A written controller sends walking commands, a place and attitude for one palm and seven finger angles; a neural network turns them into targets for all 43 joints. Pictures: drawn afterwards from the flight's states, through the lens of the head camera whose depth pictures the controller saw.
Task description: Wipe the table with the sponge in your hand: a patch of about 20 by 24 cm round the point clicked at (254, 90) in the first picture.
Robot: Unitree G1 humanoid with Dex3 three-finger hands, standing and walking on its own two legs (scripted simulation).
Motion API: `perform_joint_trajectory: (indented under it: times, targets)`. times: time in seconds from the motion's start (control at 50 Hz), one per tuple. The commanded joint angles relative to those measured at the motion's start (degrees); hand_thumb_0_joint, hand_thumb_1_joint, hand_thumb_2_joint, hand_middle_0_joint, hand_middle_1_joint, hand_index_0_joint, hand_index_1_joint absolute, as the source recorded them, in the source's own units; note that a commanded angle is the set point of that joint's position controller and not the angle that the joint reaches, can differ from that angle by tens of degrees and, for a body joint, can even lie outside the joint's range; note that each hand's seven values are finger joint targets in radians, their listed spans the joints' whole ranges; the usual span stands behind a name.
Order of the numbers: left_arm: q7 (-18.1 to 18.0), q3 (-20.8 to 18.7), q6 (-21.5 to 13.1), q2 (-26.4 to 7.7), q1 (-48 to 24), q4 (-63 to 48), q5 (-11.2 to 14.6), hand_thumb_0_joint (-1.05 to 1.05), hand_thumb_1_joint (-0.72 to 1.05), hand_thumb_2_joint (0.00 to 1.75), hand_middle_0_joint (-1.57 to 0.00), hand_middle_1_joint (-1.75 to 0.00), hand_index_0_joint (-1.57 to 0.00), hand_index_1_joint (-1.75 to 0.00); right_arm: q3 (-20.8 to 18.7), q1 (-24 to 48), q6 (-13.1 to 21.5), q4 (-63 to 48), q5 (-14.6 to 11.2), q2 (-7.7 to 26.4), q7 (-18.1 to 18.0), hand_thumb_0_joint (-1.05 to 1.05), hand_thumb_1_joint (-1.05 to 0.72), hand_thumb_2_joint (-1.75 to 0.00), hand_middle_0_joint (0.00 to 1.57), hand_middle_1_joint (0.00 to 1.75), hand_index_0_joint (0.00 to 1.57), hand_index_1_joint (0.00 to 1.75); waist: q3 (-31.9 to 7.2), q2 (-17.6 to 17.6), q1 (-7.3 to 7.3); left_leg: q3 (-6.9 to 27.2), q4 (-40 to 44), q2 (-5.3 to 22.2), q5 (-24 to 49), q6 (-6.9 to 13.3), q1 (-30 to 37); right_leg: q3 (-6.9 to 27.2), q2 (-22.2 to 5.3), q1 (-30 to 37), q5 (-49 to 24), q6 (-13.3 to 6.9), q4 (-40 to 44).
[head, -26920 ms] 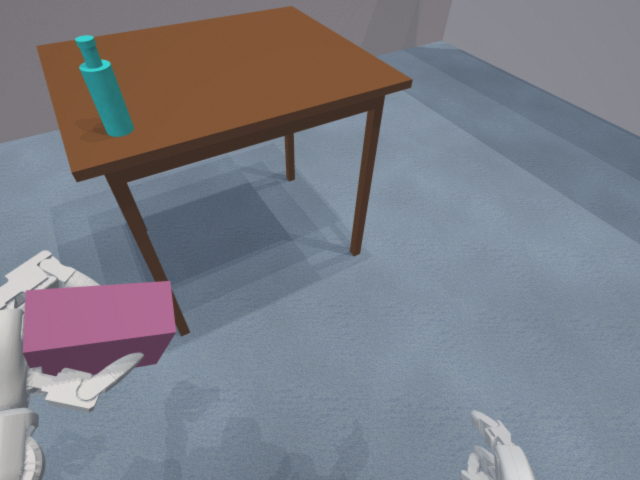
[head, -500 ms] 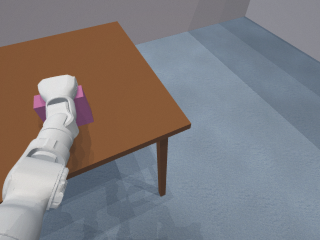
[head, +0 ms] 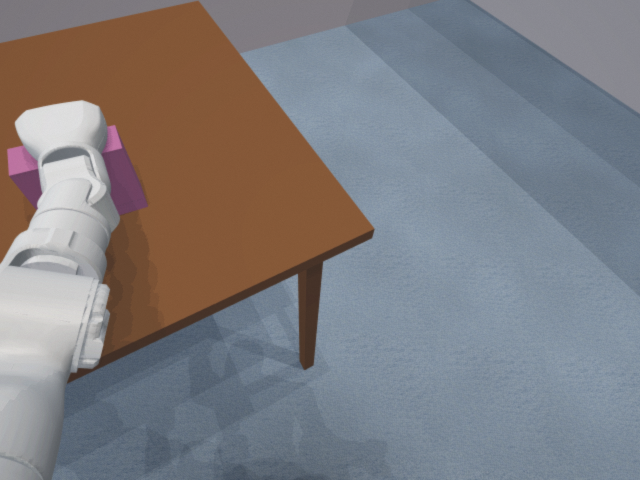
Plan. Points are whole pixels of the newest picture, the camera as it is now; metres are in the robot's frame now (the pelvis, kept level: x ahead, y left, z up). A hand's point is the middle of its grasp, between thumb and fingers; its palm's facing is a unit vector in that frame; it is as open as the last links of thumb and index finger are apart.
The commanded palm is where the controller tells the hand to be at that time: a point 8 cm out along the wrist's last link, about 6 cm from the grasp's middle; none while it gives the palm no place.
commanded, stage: wipe forward along the third lane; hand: left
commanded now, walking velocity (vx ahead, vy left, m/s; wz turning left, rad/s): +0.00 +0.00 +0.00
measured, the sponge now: (89, 189) +0.49 +0.28 +0.06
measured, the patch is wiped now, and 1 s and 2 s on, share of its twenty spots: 0.85 0.85 0.85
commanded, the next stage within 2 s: wipe back along the third lane in 0.06 s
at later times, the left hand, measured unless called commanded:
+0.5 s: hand (83, 166) +0.50 +0.28 +0.09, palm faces -0.06 +0.03 -1.00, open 9.2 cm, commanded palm +0.47 +0.26 +0.12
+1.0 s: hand (92, 196) +0.45 +0.26 +0.09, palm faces -0.04 +0.03 -1.00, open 9.2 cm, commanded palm +0.41 +0.24 +0.12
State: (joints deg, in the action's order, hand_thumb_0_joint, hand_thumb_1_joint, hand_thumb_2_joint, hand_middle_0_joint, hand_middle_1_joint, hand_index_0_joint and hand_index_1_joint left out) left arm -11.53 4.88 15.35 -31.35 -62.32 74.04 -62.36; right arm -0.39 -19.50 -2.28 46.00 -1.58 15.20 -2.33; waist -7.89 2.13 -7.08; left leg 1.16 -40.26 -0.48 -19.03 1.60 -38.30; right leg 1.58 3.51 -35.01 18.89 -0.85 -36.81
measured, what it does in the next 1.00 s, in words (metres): stands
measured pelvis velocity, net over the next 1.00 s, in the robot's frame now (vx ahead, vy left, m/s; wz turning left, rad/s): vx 0.02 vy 0.00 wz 0.02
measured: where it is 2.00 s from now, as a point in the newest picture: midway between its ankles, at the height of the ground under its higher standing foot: outside the picture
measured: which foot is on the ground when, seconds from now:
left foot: down 0.00-1.00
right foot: down 0.00-1.00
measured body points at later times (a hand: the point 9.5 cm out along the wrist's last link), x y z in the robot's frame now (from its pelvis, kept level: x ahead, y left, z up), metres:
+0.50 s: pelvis +0.01 +0.01 +0.00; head +0.09 +0.01 +0.44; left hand +0.50 +0.28 +0.14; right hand +0.02 -0.26 -0.13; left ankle -0.01 +0.10 -0.72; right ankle -0.02 -0.12 -0.72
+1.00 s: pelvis +0.02 +0.00 +0.01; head +0.05 -0.01 +0.46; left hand +0.45 +0.25 +0.14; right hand +0.13 -0.25 -0.13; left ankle -0.01 +0.10 -0.72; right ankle -0.02 -0.12 -0.72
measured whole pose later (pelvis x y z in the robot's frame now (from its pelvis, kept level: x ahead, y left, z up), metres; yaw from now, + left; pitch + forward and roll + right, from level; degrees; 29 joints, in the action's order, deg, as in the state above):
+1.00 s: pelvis +0.02 +0.00 +0.01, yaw +1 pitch +11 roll -1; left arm -11.2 10.5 20.6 -21.1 -45.4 54.6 -58.5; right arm -0.3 -11.8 -7.1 43.5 -2.4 14.6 -2.3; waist -8.6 2.9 -0.3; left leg 1.5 -36.1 -1.7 -19.4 1.7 -27.8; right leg 1.3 2.2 -24.9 20.3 -1.0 -34.0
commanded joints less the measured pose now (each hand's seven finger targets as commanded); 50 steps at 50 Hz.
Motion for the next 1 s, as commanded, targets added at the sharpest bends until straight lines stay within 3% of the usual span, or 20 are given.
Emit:
perform_joint_trajectory:
  times: [0.0,0.04,0.1,0.12,0.2,0.26,0.28,0.34,0.38,0.54,0.58,0.62,0.66,0.68,0.74,0.76,0.78,0.94,0.96,0.98]
  targets:
    - [-1.12,-0.75,0.25,-13.47,-22.16,-5.96,-1.78,0.0,0.1,1.3,-1.2,-1.6,-1.2,-1.6,-2.72,-6.86,0.62,-3.46,-0.04,9.55,-0.45,0.0,-0.9,-0.9,0.2,0.3,0.2,0.3,-19.59,0.58,-0.86,-0.23,1.61,0.03,20.65,0.83,14.01,-2.1,0.94,6.37,-19.16,-1.22,2.02]
    - [-1.07,1.02,0.43,-11.49,-24.34,-5.85,-1.96,0.0,0.1,1.3,-1.2,-1.6,-1.2,-1.6,-2.78,-7.57,0.78,-3.12,0.05,9.54,-0.35,0.0,-0.9,-0.9,0.2,0.3,0.2,0.3,-18.61,1.71,-1.97,-0.01,1.38,0.28,20.62,0.85,14.45,-2.29,1.05,4.1,-18.14,-1.19,1.99]
    - [-1.01,-1.34,0.38,-15.48,-25.74,-5.02,-2.49,0.0,0.1,1.3,-1.2,-1.6,-1.2,-1.6,-2.69,-8.41,0.6,-3.0,0.27,9.84,-0.61,0.0,-0.9,-0.9,0.2,0.3,0.2,0.3,-20.06,1.55,-1.88,0.27,0.65,0.39,21.5,0.81,13.97,-2.25,1.13,4.1,-18.45,-1.21,1.35]
    - [-0.95,-0.47,0.49,-14.35,-25.83,-4.89,-2.52,0.0,0.1,1.3,-1.2,-1.6,-1.2,-1.6,-2.65,-8.64,0.63,-3.18,0.28,9.73,-0.56,0.0,-0.9,-0.9,0.2,0.3,0.2,0.3,-19.97,2.21,-2.15,0.17,0.46,0.32,21.62,0.83,14.02,-2.35,1.18,3.61,-18.47,-1.22,1.35]
    - [0.09,0.53,0.09,-10.95,-20.69,-6.87,-1.41,0.0,0.1,1.3,-1.2,-1.6,-1.2,-1.6,-2.84,-8.85,0.41,-4.39,0.34,9.27,0.03,0.0,-0.9,-0.9,0.2,0.3,0.2,0.3,-23.51,2.84,-0.49,0.2,-0.17,0.66,25.75,0.61,16.68,-2.73,1.44,5.11,-20.68,-1.27,0.74]
    - [0.41,-1.08,-0.18,-11.93,-17.83,-8.41,-0.6,0.0,0.1,1.3,-1.2,-1.6,-1.2,-1.6,-3.0,-8.32,0.07,-4.8,0.25,9.42,0.07,0.0,-0.9,-0.9,0.2,0.3,0.2,0.3,-23.3,1.84,0.55,-0.09,0.22,0.58,25.34,0.71,16.28,-2.43,1.34,7.04,-21.56,-1.32,1.0]
    - [0.39,0.68,-0.16,-9.6,-17.56,-8.76,0.04,0.0,0.1,1.3,-1.2,-1.6,-1.2,-1.6,-2.8,-7.9,0.1,-5.02,0.1,9.04,0.17,0.0,-0.9,-0.9,0.2,0.3,0.2,0.3,-22.0,1.94,0.36,-0.07,0.49,0.54,24.5,0.78,16.22,-2.74,1.35,6.33,-20.44,-1.24,1.14]
    - [0.3,0.39,0.6,-9.37,-15.39,-9.15,0.27,0.0,0.1,1.3,-1.2,-1.6,-1.2,-1.6,-2.72,-6.93,-0.19,-4.86,-0.08,9.13,0.23,0.0,-0.9,-0.9,0.2,0.3,0.2,0.3,-19.25,0.82,0.89,-0.2,1.52,0.5,22.73,0.84,15.45,-2.82,1.34,6.82,-19.29,-1.41,1.91]
    - [0.26,0.75,0.73,-7.81,-14.45,-10.72,0.67,0.0,0.1,1.3,-1.2,-1.6,-1.2,-1.6,-2.98,-6.55,-0.25,-4.79,-0.03,8.89,0.35,0.0,-0.9,-0.9,0.2,0.3,0.2,0.3,-20.71,1.21,1.43,0.11,1.66,0.68,25.27,0.82,17.82,-3.04,1.33,7.16,-19.97,-1.51,1.86]
    - [0.44,3.11,1.7,-2.18,-8.48,-14.88,2.1,0.0,0.1,1.3,-1.2,-1.6,-1.2,-1.6,-2.93,-2.82,-1.05,-5.73,-0.28,8.26,0.51,0.0,-0.9,-0.9,0.2,0.3,0.2,0.3,-18.04,-0.37,2.66,-0.55,2.92,0.25,26.91,0.85,19.07,-3.25,1.03,10.03,-22.06,-1.63,2.8]
    - [0.32,1.68,2.12,-3.58,-6.28,-14.75,1.9,0.0,0.1,1.3,-1.2,-1.6,-1.2,-1.6,-2.86,-1.91,-1.56,-5.84,-0.33,8.32,0.3,0.0,-0.9,-0.9,0.2,0.3,0.2,0.3,-17.78,-1.08,3.45,-0.31,3.38,0.28,28.15,0.64,19.37,-3.24,0.89,11.07,-22.43,-1.76,2.67]
    - [0.3,3.31,2.58,-1.18,-6.82,-16.34,2.48,0.0,0.1,1.3,-1.2,-1.6,-1.2,-1.6,-2.8,-0.46,-1.78,-6.09,-0.5,8.13,0.29,0.0,-0.9,-0.9,0.2,0.3,0.2,0.3,-16.24,-1.64,3.05,-0.64,3.99,0.14,26.27,0.74,19.45,-3.36,0.77,11.17,-21.97,-1.68,3.34]
    - [0.27,1.67,2.92,-3.12,-6.59,-17.19,2.24,0.0,0.1,1.3,-1.2,-1.6,-1.2,-1.6,-2.7,0.48,-2.13,-6.0,-0.42,8.34,0.05,0.0,-0.9,-0.9,0.2,0.3,0.2,0.3,-17.12,-0.87,3.84,-0.51,4.57,0.21,27.39,0.54,20.18,-3.11,0.49,12.49,-22.89,-1.98,3.34]
    - [0.4,3.6,3.14,-0.56,-5.81,-17.66,2.65,0.0,0.1,1.3,-1.2,-1.6,-1.2,-1.6,-2.63,1.06,-2.21,-6.53,-0.54,7.91,0.06,0.0,-0.9,-0.9,0.2,0.3,0.2,0.3,-16.63,-1.12,3.64,-0.76,4.47,-0.06,27.41,0.68,20.37,-3.25,0.49,12.61,-22.99,-1.78,3.41]
    - [0.42,3.26,3.45,-0.06,-2.73,-18.65,2.3,0.0,0.1,1.3,-1.2,-1.6,-1.2,-1.6,-2.73,2.35,-2.67,-6.69,-0.53,7.84,0.07,0.0,-0.9,-0.9,0.2,0.3,0.2,0.3,-16.29,-3.02,4.02,-0.99,4.58,-0.04,27.83,0.67,20.71,-3.09,0.32,13.84,-24.32,-1.8,3.73]
    - [0.63,2.83,3.47,-0.03,-1.73,-20.46,2.66,0.0,0.1,1.3,-1.2,-1.6,-1.2,-1.6,-2.64,3.25,-2.92,-7.26,-0.63,7.82,0.08,0.0,-0.9,-0.9,0.2,0.3,0.2,0.3,-17.56,-1.34,5.13,-0.78,4.94,0.04,29.99,0.47,21.57,-2.94,0.19,14.67,-24.97,-2.05,3.69]
    - [0.62,5.15,3.58,2.28,-2.89,-21.26,2.84,0.0,0.1,1.3,-1.2,-1.6,-1.2,-1.6,-2.61,3.86,-3.06,-7.24,-0.78,7.53,0.02,0.0,-0.9,-0.9,0.2,0.3,0.2,0.3,-16.34,-1.15,3.94,-0.89,4.75,-0.01,29.45,0.53,22.28,-3.01,0.21,13.54,-24.33,-1.83,3.68]
    - [0.54,5.0,5.23,3.56,1.87,-24.82,3.37,0.0,0.1,1.3,-1.2,-1.6,-1.2,-1.6,-2.4,7.43,-3.66,-7.8,-0.91,7.16,-0.36,0.0,-0.9,-0.9,0.2,0.3,0.2,0.3,-15.88,-4.56,5.26,-1.38,6.06,-0.84,25.63,0.62,21.84,-2.76,-0.15,17.21,-24.9,-1.85,4.73]
    - [0.64,4.68,5.48,3.21,1.24,-25.47,3.5,0.0,0.1,1.3,-1.2,-1.6,-1.2,-1.6,-2.23,8.21,-3.88,-7.96,-0.98,7.29,-0.47,0.0,-0.9,-0.9,0.2,0.3,0.2,0.3,-15.6,-3.15,5.68,-1.17,6.68,-0.76,25.58,0.46,21.97,-2.71,-0.24,17.18,-24.39,-2.15,4.88]
    - [0.58,5.89,5.65,4.49,1.28,-25.57,3.64,0.0,0.1,1.3,-1.2,-1.6,-1.2,-1.6,-2.1,8.37,-3.8,-7.95,-1.01,7.14,-0.51,0.0,-0.9,-0.9,0.2,0.3,0.2,0.3,-14.08,-3.69,5.12,-1.14,6.64,-0.91,25.01,0.63,21.71,-2.9,-0.19,16.68,-24.2,-2.01,4.75]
